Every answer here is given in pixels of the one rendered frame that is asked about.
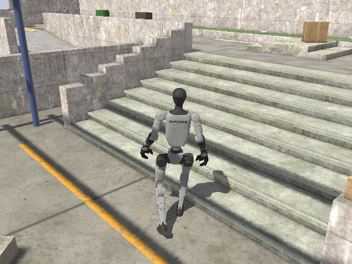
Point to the robot left forearm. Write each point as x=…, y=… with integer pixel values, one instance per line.
x=147, y=143

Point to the left robot upper arm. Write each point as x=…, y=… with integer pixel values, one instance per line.
x=160, y=116

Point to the right robot hand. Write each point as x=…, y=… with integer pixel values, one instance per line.
x=201, y=158

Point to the right robot upper arm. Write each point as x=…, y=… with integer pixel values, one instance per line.
x=197, y=126

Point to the robot left thigh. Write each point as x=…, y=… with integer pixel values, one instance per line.
x=161, y=162

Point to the robot right forearm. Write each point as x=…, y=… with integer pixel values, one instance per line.
x=202, y=147

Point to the robot torso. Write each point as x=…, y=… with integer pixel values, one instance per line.
x=177, y=134

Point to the left robot hand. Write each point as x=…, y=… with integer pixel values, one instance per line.
x=142, y=152

